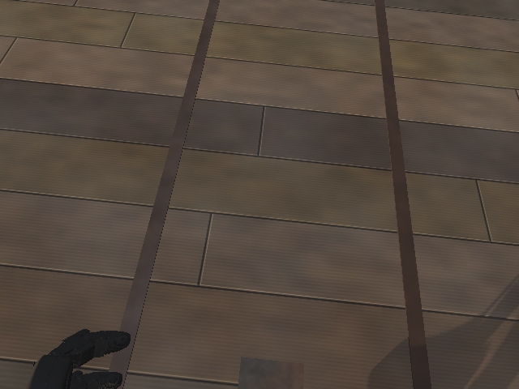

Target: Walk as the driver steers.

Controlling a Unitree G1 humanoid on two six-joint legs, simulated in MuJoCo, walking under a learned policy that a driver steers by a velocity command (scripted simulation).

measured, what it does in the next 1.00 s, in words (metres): walks ahead, turning right: right foot, then left foot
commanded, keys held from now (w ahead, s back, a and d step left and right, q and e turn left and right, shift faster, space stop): shift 0.22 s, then e+shift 0.62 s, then shift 0.10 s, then w+shift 0.06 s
